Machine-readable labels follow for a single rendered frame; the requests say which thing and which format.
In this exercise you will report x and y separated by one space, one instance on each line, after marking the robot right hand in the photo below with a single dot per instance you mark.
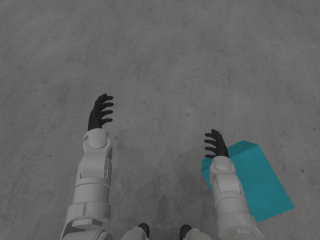
221 149

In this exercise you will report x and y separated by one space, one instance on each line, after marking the robot left forearm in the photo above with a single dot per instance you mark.
90 207

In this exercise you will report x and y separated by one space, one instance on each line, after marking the robot left thigh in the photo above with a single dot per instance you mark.
134 235

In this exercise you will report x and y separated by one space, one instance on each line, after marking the robot right forearm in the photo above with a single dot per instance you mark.
234 219

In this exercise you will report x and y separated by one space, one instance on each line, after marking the right robot shin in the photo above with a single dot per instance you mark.
193 230

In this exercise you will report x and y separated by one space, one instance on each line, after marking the carton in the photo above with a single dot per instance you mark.
265 194

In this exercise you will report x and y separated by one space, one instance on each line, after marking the robot left hand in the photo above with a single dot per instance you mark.
95 118

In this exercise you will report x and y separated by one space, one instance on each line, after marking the left robot upper arm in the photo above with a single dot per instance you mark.
99 234

